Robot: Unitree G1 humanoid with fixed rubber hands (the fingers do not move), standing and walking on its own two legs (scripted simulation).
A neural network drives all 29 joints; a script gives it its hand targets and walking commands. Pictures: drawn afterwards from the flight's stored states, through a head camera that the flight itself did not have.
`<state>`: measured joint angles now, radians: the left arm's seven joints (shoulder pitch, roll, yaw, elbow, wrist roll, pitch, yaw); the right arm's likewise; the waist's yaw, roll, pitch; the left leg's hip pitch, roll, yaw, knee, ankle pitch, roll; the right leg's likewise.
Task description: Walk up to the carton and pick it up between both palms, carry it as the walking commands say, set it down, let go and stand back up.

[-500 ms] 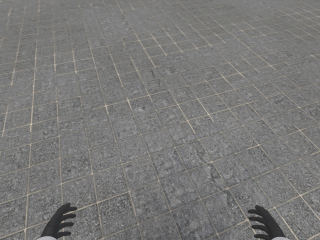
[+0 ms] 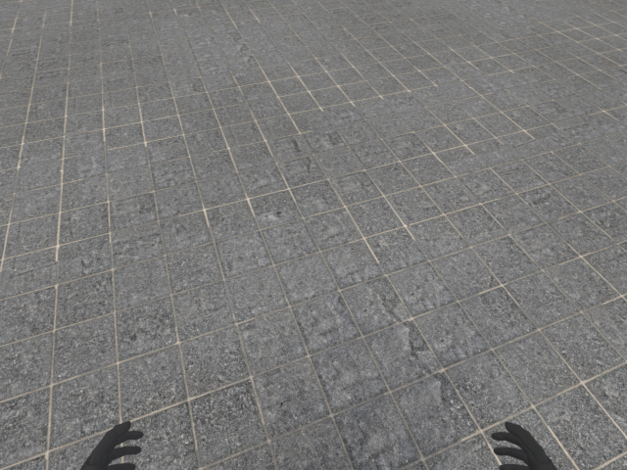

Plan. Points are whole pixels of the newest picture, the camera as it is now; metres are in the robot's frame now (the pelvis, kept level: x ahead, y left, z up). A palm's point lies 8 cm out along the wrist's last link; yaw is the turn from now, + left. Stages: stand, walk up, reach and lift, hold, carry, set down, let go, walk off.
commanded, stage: stand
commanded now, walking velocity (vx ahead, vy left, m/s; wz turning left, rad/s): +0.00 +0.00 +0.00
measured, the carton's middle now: out of the picture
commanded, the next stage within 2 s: walk up in 0.32 s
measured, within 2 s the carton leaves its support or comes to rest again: neither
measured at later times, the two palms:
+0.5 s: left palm out of the picture +0.09 +0.29 -0.10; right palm out of the picture +0.09 -0.29 -0.10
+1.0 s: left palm out of the picture +0.03 +0.48 -0.11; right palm (398, 336) +0.30 -0.12 -0.06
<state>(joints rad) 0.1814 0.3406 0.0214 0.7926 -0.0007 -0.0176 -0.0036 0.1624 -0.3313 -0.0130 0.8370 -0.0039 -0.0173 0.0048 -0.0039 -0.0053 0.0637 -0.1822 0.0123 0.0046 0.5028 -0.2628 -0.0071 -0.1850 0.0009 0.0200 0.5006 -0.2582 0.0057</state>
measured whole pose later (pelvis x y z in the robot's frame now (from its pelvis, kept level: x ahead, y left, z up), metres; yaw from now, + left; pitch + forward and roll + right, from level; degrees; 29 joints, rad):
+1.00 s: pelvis +0.07 +0.13 -0.02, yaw +24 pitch -2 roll -1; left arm 0.28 0.51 0.07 0.73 0.04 -0.04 -0.01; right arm 0.24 -0.42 -0.07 0.67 -0.04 0.03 0.11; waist -0.04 -0.08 0.01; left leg -0.36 0.06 0.01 0.68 -0.30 0.01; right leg -0.32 -0.12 -0.08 1.07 -0.58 -0.04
